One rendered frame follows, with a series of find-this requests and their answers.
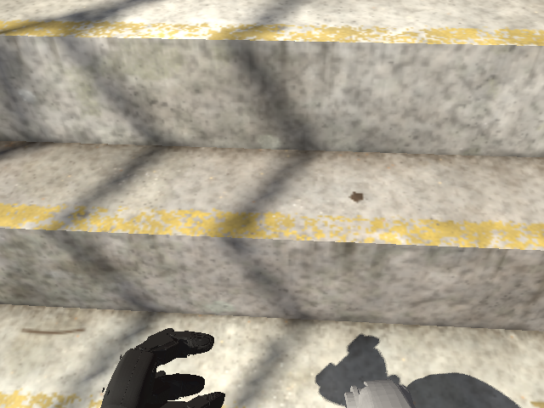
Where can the right robot thigh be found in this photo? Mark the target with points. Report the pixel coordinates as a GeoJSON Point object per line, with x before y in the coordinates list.
{"type": "Point", "coordinates": [378, 394]}

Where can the left robot hand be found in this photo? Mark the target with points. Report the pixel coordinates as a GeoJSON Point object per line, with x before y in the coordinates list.
{"type": "Point", "coordinates": [136, 384]}

